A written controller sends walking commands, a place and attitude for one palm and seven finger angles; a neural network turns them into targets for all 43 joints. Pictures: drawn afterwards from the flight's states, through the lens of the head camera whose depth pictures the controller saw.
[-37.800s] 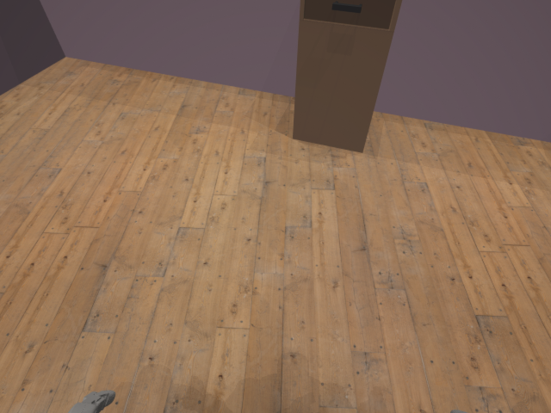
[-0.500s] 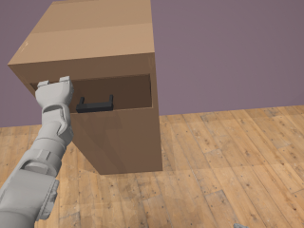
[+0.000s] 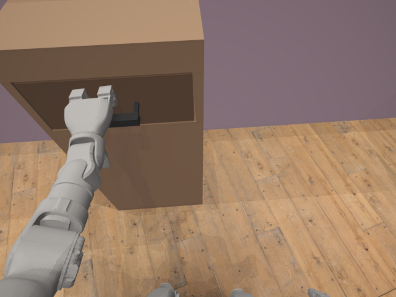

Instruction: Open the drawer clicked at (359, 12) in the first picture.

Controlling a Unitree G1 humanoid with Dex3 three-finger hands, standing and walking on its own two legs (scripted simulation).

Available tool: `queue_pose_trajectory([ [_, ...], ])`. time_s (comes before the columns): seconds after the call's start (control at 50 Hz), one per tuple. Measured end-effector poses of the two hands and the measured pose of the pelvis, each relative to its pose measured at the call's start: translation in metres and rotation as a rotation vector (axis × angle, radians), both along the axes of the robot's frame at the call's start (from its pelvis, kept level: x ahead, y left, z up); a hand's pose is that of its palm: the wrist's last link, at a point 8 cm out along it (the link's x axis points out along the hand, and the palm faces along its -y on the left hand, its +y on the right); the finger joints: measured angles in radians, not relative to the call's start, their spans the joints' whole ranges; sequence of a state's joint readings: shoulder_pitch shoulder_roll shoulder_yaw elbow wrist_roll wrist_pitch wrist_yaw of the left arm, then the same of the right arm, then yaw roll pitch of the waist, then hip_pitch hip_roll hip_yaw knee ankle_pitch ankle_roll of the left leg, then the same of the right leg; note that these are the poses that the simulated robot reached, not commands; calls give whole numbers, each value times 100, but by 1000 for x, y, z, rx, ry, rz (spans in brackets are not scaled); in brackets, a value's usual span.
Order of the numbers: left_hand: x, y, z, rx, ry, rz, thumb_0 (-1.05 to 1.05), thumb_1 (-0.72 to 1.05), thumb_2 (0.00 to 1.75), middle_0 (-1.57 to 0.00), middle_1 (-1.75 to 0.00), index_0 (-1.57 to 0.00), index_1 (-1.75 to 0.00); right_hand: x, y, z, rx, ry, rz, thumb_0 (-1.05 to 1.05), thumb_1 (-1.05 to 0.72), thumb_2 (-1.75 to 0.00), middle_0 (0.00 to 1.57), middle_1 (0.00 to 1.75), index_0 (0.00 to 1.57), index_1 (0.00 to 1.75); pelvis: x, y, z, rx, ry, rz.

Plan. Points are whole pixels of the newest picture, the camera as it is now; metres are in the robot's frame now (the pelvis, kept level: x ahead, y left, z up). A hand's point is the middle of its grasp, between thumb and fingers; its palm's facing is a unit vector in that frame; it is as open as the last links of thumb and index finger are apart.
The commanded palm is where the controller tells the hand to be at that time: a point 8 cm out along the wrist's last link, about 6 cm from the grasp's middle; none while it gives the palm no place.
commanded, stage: lower the fingers behind the handle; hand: left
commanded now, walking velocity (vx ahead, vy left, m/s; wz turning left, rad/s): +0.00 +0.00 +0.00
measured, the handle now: (114, 114) +0.51 +0.20 +0.03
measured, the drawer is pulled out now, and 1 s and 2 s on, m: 0.00 0.00 0.00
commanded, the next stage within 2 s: close the thumb around the handle in 1.06 s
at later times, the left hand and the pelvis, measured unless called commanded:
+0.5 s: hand (95, 141) +0.44 +0.23 +0.02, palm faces +0.00 -0.04 -1.00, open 14.1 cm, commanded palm +0.42 +0.22 +0.07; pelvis +0.01 +0.00 +0.00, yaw +1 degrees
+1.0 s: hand (97, 143) +0.44 +0.23 +0.01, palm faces -0.05 -0.03 -1.00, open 14.0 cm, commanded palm +0.42 +0.22 +0.06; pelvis +0.01 +0.00 +0.00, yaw +0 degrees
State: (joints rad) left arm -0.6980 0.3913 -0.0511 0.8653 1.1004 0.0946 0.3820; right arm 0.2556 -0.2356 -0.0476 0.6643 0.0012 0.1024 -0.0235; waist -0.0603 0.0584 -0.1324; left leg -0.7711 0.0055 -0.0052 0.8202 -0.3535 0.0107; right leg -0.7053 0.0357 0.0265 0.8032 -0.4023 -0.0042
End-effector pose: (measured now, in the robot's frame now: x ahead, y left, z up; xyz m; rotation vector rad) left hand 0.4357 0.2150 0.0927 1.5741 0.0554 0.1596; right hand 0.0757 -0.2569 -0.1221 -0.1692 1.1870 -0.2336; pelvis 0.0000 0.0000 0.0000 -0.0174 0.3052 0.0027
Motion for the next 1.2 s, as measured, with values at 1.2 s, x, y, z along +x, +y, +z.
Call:
queue_pose_trajectory([
  [1.2, -13, 15, -29, -49, 108, -19, 0, -48, 30, -29, -120, -29, -120, -28, -11, -1, -37, 95, -37, 1, -91, -90, 20, 30, 20, 29, 8, -1, -4, -10, 4, 9],
])
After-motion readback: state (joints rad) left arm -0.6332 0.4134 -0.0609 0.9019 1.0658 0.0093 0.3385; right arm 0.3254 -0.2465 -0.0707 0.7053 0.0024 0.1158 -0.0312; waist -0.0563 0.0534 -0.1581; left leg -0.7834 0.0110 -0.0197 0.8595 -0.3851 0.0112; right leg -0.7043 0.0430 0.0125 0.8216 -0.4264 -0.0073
